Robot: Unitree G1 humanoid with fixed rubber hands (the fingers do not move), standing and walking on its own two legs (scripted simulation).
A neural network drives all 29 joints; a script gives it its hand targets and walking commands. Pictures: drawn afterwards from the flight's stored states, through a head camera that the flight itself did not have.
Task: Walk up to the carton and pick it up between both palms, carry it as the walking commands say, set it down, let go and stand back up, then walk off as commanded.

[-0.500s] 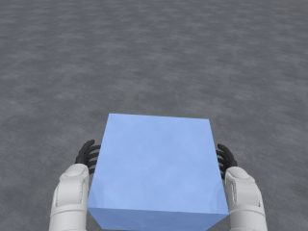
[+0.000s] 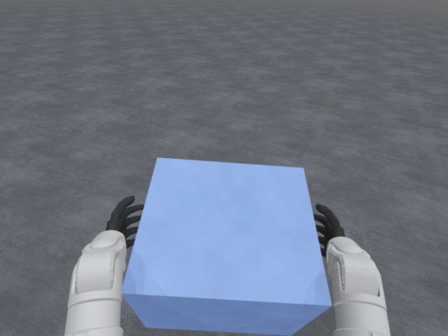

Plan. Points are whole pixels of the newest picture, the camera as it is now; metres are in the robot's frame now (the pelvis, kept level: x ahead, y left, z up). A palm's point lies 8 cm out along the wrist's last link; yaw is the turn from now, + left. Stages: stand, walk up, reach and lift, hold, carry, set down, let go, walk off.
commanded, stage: carry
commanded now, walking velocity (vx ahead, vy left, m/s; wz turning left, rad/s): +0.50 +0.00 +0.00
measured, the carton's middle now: (224, 247) +0.31 +0.01 +0.00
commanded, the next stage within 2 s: none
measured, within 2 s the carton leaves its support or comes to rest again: neither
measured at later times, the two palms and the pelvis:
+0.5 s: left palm (158, 163) +0.45 +0.16 +0.10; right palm (334, 187) +0.42 -0.22 +0.09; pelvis +0.21 -0.01 -0.01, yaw -1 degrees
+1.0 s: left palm (159, 110) +0.75 +0.22 +0.08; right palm (283, 117) +0.74 -0.16 +0.07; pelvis +0.51 +0.03 -0.01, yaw -3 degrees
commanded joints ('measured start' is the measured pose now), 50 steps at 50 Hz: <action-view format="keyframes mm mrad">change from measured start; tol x32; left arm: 1 -627 -866 -726 -184 -323 53 -169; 16 -486 -751 -834 -665 -483 356 16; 50 -293 -819 -863 -689 -498 370 2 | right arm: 1 -577 868 701 -270 365 36 161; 23 -317 699 789 -823 507 374 -60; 50 -282 826 798 -786 492 342 -33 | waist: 1 -18 85 -141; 7 3 -287 -122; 14 -66 323 -208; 26 27 -325 -241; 46 -71 296 -311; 50 -31 16 -270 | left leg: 1 -88 155 -122 -175 -255 80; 8 -439 31 114 147 -203 0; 15 538 399 -406 -202 571 270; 22 91 214 120 -146 508 81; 28 -683 92 63 737 -225 -11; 43 89 -7 264 -74 151 56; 46 497 421 -530 -313 -69 327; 50 170 366 -254 -363 25 193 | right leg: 1 -34 -42 -22 -12 -142 -24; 7 262 -322 389 -308 -89 -179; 12 -90 -146 -13 2 152 -52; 16 -683 -46 -119 369 -280 -17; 23 207 54 -280 -118 193 -51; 26 585 -446 566 -378 -22 -318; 37 171 -234 -60 -400 210 -131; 43 80 -181 -209 -16 616 -50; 46 -497 19 -113 690 -175 9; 50 -406 -150 -15 614 -33 -6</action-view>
